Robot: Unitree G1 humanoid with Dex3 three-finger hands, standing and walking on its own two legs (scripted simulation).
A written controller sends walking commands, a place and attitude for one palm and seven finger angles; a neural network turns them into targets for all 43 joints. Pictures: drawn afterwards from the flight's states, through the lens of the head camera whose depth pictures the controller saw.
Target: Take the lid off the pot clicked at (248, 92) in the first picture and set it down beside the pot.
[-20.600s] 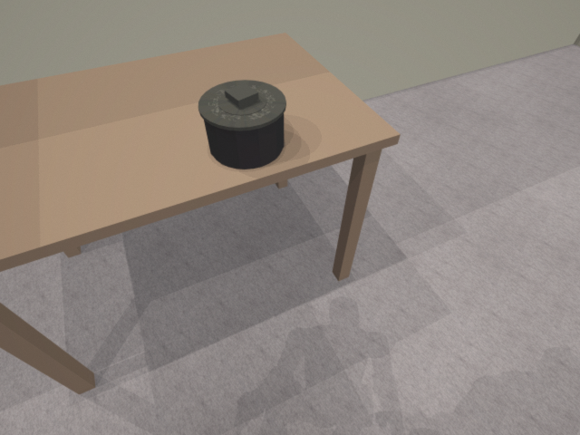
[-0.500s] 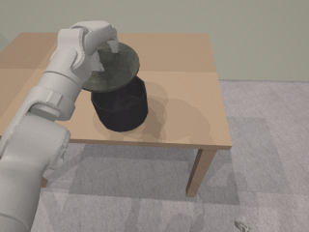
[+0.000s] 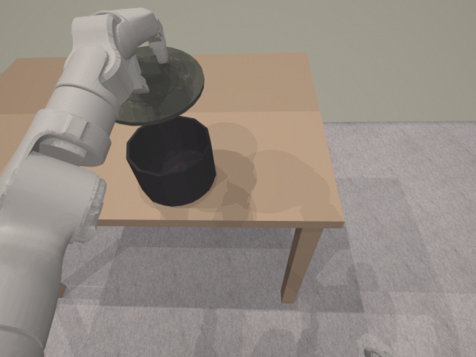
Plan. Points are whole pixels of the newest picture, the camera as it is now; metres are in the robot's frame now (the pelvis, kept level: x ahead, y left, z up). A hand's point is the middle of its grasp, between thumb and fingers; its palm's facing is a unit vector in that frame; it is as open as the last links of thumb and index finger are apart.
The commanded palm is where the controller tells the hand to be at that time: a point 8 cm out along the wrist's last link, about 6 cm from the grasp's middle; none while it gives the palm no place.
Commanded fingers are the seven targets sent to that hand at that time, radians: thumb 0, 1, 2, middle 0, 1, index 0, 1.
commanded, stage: lift the lid straight up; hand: left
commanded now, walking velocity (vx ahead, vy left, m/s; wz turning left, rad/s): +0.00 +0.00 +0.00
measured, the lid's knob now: (144, 71) +0.52 +0.14 +0.22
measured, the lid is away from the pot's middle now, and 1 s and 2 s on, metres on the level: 0.01 0.12 0.23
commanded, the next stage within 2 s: move the lid sideways beside the pot in 0.04 s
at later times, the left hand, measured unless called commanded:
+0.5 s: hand (89, 81) +0.47 +0.21 +0.23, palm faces -0.28 -0.07 -0.96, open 9.4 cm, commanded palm +0.48 +0.21 +0.30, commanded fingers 0.00 0.49 1.11 -0.72 -1.08 -0.65 -0.96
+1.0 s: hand (61, 83) +0.48 +0.26 +0.23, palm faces -0.29 -0.07 -0.95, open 9.4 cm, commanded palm +0.48 +0.25 +0.30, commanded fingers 0.00 0.49 1.11 -0.72 -1.08 -0.65 -0.96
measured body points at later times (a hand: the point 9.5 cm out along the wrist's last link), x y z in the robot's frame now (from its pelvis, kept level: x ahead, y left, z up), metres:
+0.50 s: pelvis +0.00 +0.00 +0.00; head +0.04 -0.01 +0.45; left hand +0.48 +0.21 +0.29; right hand +0.12 -0.25 -0.13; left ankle -0.01 +0.07 -0.74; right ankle -0.01 -0.12 -0.74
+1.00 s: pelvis +0.00 +0.03 +0.00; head +0.06 +0.02 +0.44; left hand +0.49 +0.26 +0.28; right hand +0.10 -0.23 -0.13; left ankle -0.01 +0.07 -0.74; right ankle -0.01 -0.12 -0.74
